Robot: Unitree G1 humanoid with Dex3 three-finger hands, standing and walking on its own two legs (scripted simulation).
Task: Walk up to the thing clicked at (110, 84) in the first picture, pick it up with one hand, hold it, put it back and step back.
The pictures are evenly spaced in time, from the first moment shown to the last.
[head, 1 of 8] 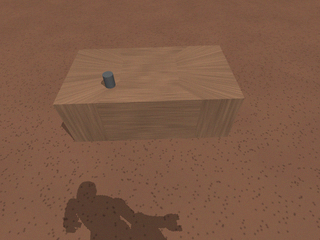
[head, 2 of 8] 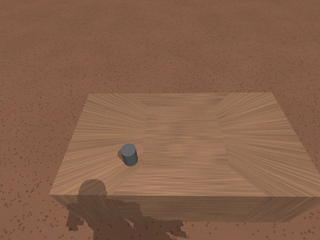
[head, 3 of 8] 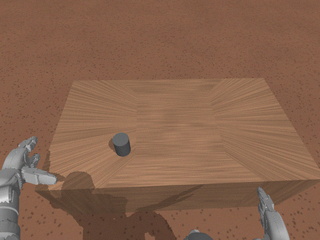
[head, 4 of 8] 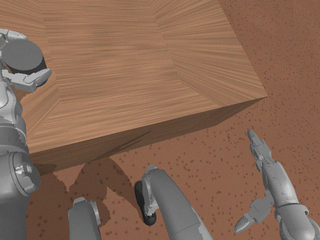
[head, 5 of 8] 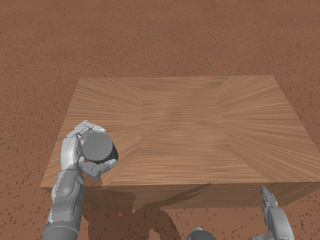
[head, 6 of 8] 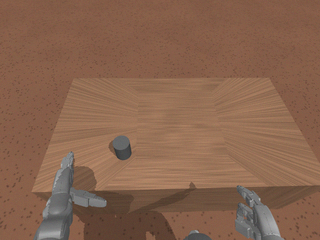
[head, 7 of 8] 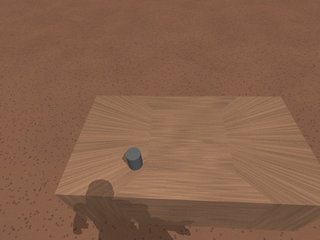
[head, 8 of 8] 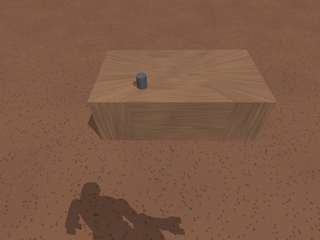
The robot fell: no
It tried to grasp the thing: yes
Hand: left
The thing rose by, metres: 0.31
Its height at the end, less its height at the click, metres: +0.00
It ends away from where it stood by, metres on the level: 0.01
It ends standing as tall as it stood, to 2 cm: yes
